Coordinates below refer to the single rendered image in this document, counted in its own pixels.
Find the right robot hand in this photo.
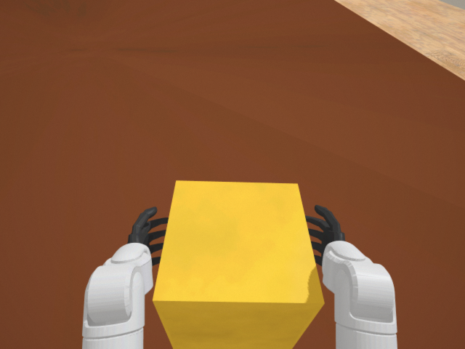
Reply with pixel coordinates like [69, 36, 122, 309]
[305, 205, 345, 266]

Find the robot right forearm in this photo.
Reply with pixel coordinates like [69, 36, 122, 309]
[322, 241, 397, 349]

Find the robot left forearm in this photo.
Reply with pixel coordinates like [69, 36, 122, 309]
[82, 243, 153, 349]

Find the left robot hand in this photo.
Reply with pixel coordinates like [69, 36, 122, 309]
[128, 207, 169, 266]

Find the carton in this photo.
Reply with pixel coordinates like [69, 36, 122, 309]
[153, 180, 325, 349]

